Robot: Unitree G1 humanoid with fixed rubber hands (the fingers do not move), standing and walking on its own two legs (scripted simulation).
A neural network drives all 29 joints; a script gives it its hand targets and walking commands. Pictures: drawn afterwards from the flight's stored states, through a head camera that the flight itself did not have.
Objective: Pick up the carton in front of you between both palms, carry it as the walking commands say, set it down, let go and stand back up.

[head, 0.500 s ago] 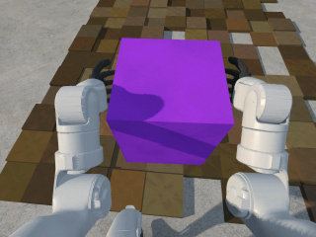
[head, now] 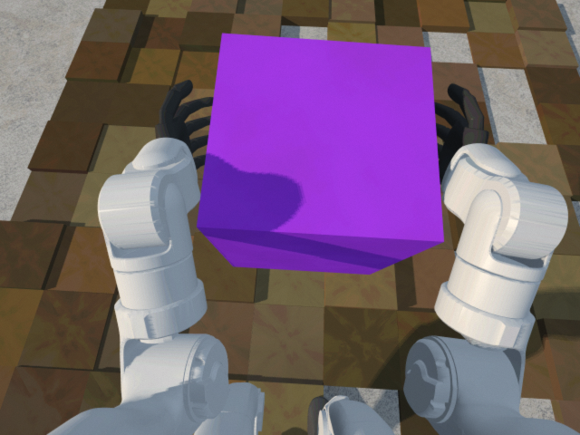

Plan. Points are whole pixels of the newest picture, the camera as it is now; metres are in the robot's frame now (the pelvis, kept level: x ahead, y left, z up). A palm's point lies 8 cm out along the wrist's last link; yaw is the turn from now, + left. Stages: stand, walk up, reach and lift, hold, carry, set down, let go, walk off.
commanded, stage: carry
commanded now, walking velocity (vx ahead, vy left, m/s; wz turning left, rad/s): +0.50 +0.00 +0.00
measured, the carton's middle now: (311, 179) +0.41 -0.01 +0.05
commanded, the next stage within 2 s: none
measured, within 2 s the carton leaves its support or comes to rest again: neither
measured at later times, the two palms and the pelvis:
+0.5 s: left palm out of the picture +0.76 +0.10 +0.11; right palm out of the picture +0.73 -0.19 +0.11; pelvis +0.37 +0.00 -0.01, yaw -1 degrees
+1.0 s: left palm out of the picture +1.06 +0.18 +0.15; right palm out of the picture +1.07 -0.12 +0.15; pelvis +0.70 +0.01 +0.00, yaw +1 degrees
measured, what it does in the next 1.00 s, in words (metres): walks ahead: left foot, then right foot 0.04 m higher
